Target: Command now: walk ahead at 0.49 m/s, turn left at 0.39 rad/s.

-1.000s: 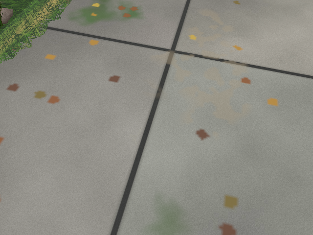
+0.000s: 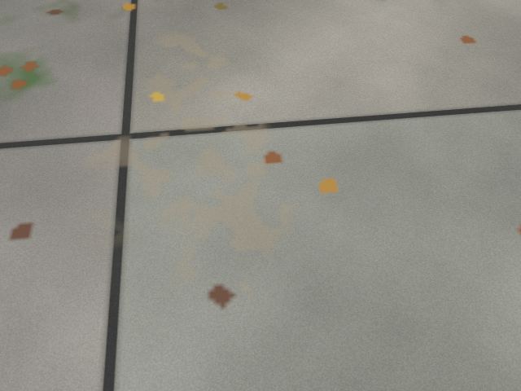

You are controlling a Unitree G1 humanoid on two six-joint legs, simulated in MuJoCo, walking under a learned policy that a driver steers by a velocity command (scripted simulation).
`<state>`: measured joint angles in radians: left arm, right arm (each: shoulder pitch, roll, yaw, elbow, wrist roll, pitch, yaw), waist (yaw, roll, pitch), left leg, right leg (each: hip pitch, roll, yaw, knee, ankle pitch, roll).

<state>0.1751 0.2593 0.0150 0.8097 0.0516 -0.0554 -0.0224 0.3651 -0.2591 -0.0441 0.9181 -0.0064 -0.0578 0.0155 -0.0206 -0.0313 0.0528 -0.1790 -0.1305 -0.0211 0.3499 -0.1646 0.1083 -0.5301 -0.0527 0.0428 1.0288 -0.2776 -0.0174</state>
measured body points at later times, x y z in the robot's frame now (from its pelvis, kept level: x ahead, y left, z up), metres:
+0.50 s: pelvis +0.27 -0.04 +0.00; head +0.30 -0.05 +0.45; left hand +0.27 +0.24 -0.11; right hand +0.45 -0.29 -0.12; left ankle +0.24 +0.08 -0.66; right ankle +0.29 -0.13 -0.74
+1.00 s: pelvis +0.50 +0.10 +0.00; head +0.52 +0.12 +0.45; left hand +0.43 +0.35 -0.15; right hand +0.66 -0.12 -0.12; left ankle +0.47 +0.15 -0.74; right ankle +0.55 -0.05 -0.66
